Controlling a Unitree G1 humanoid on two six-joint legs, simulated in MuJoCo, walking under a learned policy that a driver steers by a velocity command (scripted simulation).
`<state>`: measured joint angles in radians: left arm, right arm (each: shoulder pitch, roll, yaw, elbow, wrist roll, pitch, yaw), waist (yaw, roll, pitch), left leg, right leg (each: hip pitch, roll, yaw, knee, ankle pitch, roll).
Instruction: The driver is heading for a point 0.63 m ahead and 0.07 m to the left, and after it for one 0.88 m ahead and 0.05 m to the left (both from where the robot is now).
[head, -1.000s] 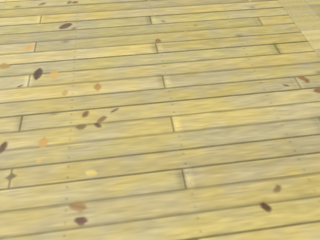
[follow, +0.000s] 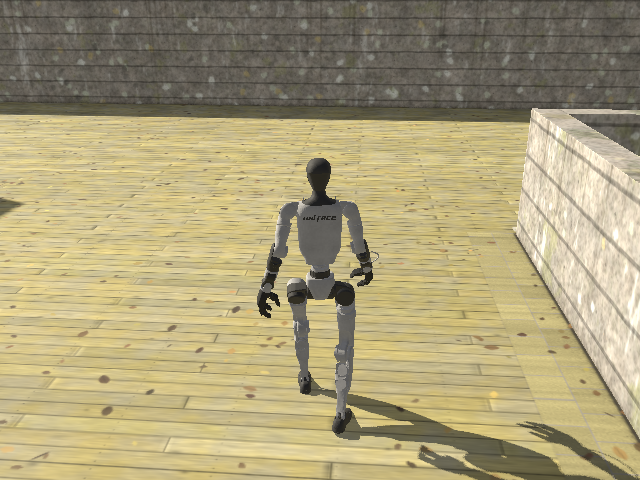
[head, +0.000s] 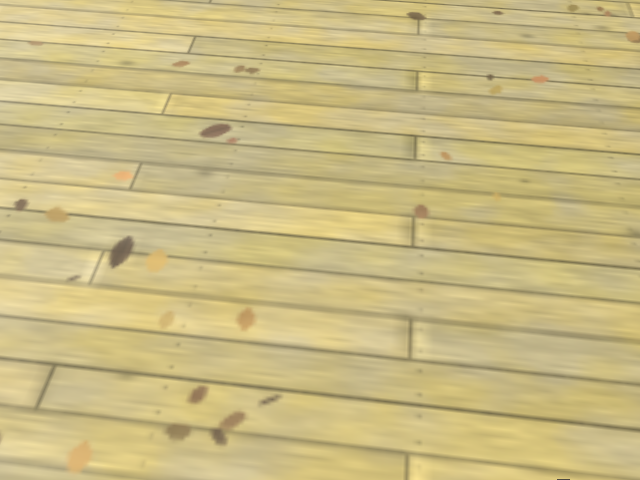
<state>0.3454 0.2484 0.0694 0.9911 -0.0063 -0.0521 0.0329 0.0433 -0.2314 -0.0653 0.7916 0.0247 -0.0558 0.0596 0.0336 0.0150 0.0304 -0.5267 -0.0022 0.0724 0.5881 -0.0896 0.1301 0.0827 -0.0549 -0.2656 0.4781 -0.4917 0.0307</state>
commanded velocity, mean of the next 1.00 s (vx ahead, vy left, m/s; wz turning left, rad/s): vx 0.50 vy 0.00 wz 0.28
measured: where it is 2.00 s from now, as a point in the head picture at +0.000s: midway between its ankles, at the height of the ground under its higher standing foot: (278, 297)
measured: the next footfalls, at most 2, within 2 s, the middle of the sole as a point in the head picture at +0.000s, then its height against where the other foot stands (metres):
right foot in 0.48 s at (378, 471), level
left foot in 0.98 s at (227, 378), level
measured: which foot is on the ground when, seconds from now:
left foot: down 0.00-0.50, up 0.52-0.96, down 0.98-1.00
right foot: up 0.00-0.46, down 0.48-1.00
